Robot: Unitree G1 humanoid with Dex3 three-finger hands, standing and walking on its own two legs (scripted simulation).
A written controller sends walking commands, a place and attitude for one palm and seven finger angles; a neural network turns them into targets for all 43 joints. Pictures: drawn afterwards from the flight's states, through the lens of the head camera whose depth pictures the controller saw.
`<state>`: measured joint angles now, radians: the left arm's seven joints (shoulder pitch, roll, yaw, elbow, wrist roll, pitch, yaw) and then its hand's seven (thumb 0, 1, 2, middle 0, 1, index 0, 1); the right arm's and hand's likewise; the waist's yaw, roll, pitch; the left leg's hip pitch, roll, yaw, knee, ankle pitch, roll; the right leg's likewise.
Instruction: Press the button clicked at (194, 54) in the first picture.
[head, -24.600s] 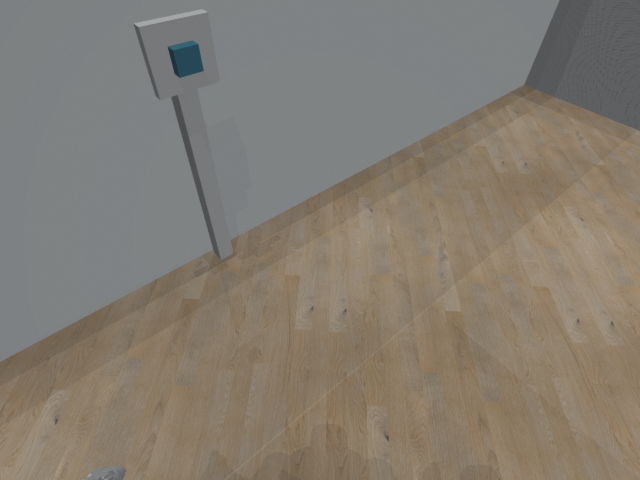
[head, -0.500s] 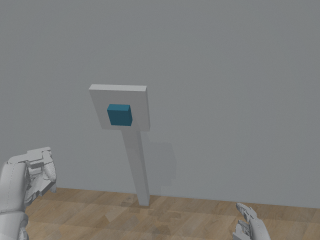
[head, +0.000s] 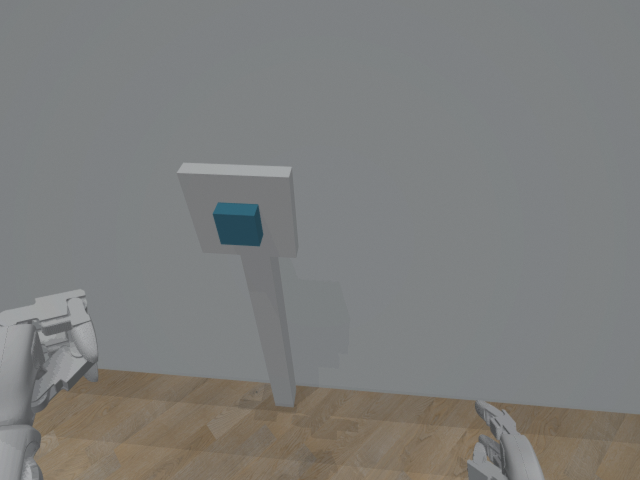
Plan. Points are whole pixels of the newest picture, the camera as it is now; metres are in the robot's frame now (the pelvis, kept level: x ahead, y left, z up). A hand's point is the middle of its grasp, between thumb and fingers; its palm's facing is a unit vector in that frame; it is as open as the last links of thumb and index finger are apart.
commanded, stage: step back with the hand held close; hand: left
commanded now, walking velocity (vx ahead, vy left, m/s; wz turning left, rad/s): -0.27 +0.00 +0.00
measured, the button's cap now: (239, 223) +0.49 +0.20 +0.05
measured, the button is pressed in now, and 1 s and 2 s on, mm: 0 0 0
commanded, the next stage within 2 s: stop stepping back and stand still in 1.28 s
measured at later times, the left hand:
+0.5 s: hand (51, 387) +0.15 +0.26 +0.15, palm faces +0.31 -0.82 -0.48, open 3.1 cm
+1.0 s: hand out of the picture +0.09 +0.29 +0.17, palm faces +0.37 -0.82 -0.44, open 3.1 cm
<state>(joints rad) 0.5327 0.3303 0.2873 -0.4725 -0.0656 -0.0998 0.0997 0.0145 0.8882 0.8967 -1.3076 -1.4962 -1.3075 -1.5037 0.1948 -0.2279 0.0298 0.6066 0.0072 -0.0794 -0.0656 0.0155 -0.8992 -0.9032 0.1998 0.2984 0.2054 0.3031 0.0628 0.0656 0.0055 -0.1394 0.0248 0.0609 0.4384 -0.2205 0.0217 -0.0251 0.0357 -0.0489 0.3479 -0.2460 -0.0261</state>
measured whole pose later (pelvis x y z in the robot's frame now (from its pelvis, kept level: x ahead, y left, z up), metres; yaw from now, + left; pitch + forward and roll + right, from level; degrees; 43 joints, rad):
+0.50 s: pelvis -0.05 +0.03 -0.01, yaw -1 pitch +0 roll -2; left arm 0.64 0.40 0.36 -0.59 -0.04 -0.17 0.13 0.01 0.89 0.90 -1.31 -1.50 -1.31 -1.50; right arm 0.19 -0.22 0.00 0.52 0.02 0.00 -0.06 0.01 -0.90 -0.90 0.20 0.30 0.20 0.30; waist 0.00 0.01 0.03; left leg -0.35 0.01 0.09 0.52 -0.18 0.07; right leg -0.27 0.01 -0.02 0.49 -0.22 0.01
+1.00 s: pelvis -0.11 +0.04 -0.01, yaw +1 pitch +0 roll -5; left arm 0.58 0.44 0.41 -0.63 -0.02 -0.24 0.15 0.01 0.88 0.90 -1.31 -1.50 -1.31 -1.50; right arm 0.21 -0.19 0.00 0.60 -0.02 -0.08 -0.06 0.02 -0.90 -0.90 0.20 0.30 0.21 0.30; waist -0.02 0.01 0.02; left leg -0.45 0.01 0.01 0.54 -0.08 0.09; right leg -0.40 0.10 0.02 0.94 -0.43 0.01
